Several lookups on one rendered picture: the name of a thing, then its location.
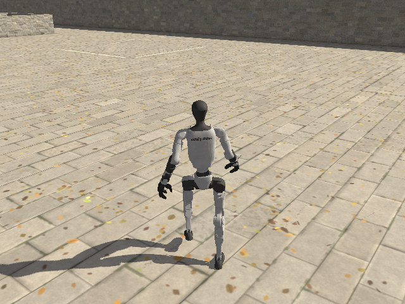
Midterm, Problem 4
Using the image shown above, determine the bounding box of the right robot forearm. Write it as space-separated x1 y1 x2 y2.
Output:
229 150 239 166

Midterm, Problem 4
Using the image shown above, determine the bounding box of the robot left thigh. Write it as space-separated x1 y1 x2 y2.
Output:
182 175 195 201

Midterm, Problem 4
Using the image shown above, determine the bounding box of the left robot upper arm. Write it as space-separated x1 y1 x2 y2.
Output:
170 129 187 165

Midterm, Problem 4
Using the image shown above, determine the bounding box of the robot thigh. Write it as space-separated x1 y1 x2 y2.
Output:
212 177 225 227
182 175 195 201

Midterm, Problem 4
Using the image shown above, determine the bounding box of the left robot hand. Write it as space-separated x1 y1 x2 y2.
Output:
158 182 172 199

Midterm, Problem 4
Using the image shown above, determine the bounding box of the right robot upper arm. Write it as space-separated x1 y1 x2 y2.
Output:
213 127 234 160

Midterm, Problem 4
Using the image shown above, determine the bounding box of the robot right thigh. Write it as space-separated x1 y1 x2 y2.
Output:
212 177 225 227

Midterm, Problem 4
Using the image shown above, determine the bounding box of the left robot forearm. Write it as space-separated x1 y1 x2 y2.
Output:
160 155 176 185

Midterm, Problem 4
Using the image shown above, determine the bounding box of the right robot hand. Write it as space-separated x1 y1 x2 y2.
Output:
225 163 239 173

